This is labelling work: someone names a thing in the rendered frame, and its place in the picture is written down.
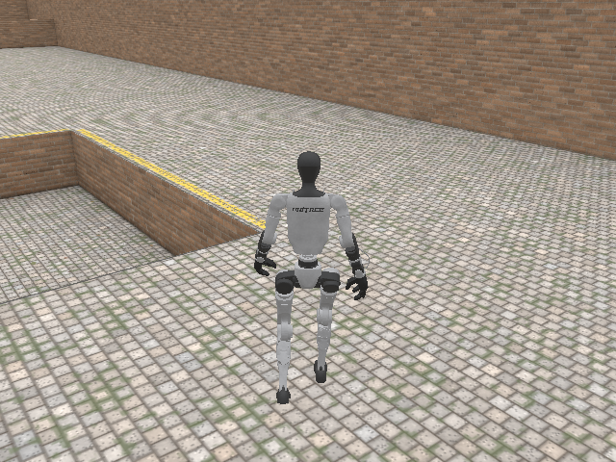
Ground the robot shin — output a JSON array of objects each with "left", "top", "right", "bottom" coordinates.
[
  {"left": 317, "top": 310, "right": 332, "bottom": 371},
  {"left": 276, "top": 324, "right": 291, "bottom": 392}
]

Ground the left robot shin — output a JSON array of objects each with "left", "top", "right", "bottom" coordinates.
[{"left": 276, "top": 324, "right": 291, "bottom": 392}]

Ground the robot right hand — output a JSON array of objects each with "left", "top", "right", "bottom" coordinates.
[{"left": 346, "top": 274, "right": 369, "bottom": 300}]

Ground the right robot upper arm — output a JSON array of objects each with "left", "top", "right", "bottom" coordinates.
[{"left": 328, "top": 193, "right": 355, "bottom": 248}]

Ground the robot left hand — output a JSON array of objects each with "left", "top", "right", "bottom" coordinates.
[{"left": 254, "top": 258, "right": 276, "bottom": 276}]

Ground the robot right forearm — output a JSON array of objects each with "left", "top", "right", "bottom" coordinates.
[{"left": 345, "top": 233, "right": 366, "bottom": 278}]

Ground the right robot shin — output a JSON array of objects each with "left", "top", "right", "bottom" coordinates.
[{"left": 317, "top": 310, "right": 332, "bottom": 371}]

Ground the robot left forearm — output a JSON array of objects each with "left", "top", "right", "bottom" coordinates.
[{"left": 255, "top": 230, "right": 271, "bottom": 263}]

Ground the left robot upper arm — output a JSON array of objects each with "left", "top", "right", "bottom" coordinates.
[{"left": 262, "top": 193, "right": 289, "bottom": 245}]

